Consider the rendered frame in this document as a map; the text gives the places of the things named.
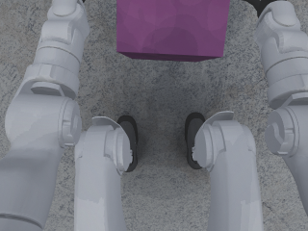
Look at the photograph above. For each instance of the right robot forearm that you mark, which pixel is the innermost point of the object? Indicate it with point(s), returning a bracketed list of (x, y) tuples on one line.
[(283, 54)]

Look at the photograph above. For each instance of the robot left upper arm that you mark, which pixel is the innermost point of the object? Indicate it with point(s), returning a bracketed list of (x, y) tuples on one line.
[(40, 127)]

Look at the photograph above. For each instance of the carton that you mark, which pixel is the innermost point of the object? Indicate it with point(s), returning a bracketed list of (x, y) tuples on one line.
[(171, 30)]

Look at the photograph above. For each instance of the right robot thigh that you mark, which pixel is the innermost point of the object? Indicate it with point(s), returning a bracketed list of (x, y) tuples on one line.
[(235, 203)]

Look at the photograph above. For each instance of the right robot hand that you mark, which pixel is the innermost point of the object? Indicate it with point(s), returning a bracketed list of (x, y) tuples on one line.
[(259, 5)]

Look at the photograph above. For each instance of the left robot shin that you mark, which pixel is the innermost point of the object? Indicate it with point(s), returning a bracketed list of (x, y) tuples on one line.
[(100, 121)]

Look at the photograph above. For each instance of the robot right upper arm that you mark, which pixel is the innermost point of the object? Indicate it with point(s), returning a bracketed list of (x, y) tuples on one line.
[(286, 135)]

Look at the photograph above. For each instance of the left robot forearm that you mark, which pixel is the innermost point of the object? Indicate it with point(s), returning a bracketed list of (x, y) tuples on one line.
[(59, 53)]

